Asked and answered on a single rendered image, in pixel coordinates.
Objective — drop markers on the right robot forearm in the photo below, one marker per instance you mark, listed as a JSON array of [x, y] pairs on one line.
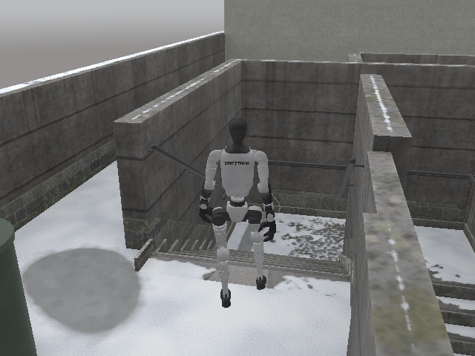
[[268, 204]]

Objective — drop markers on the left robot forearm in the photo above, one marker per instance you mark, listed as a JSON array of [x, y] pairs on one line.
[[205, 197]]

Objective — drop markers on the left robot thigh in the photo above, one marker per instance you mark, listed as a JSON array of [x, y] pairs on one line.
[[220, 225]]

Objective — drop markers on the left robot upper arm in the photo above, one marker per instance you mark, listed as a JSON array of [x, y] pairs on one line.
[[211, 168]]

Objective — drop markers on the robot torso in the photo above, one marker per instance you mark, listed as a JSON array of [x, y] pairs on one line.
[[237, 172]]

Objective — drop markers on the robot right hand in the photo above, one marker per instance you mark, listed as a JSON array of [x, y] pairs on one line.
[[271, 232]]

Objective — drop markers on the robot left hand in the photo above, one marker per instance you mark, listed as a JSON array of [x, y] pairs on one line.
[[206, 211]]

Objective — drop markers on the right robot upper arm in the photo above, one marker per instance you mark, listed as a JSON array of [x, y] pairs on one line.
[[263, 171]]

